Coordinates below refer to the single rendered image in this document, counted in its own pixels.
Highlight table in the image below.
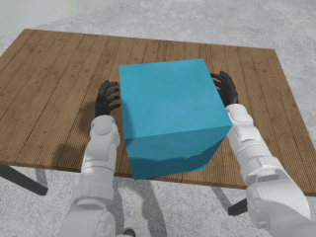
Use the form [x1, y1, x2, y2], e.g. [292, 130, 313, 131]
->
[0, 29, 316, 216]

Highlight right robot hand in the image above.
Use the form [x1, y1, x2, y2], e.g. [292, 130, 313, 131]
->
[210, 70, 239, 108]

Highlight left robot upper arm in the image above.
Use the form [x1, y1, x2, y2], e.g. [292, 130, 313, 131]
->
[58, 209, 116, 237]

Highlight left robot forearm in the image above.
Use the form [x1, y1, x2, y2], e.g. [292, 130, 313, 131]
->
[57, 115, 120, 237]

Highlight left robot hand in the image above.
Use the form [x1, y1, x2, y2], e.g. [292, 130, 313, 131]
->
[95, 80, 120, 118]

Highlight carton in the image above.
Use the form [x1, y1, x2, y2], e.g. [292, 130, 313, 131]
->
[118, 58, 233, 181]

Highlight right robot forearm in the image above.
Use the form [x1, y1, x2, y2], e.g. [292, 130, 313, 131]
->
[225, 104, 311, 218]

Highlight right robot upper arm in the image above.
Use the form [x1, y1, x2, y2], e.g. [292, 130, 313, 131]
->
[246, 178, 316, 237]

